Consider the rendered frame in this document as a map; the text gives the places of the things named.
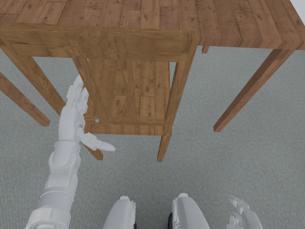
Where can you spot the robot right hand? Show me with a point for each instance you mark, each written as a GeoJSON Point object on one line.
{"type": "Point", "coordinates": [248, 220]}

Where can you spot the left robot thigh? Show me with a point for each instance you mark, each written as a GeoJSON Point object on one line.
{"type": "Point", "coordinates": [121, 215]}

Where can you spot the right robot thigh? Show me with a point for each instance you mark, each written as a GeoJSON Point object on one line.
{"type": "Point", "coordinates": [188, 214]}

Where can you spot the chair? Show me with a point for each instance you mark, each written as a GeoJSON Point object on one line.
{"type": "Point", "coordinates": [127, 74]}

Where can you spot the robot thigh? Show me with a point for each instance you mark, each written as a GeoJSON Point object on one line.
{"type": "Point", "coordinates": [188, 214]}
{"type": "Point", "coordinates": [121, 215]}

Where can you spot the robot left hand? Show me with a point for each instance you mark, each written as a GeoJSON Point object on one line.
{"type": "Point", "coordinates": [72, 117]}

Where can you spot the left robot forearm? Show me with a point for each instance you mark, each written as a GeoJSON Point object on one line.
{"type": "Point", "coordinates": [53, 209]}

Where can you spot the table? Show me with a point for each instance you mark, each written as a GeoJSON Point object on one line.
{"type": "Point", "coordinates": [267, 24]}

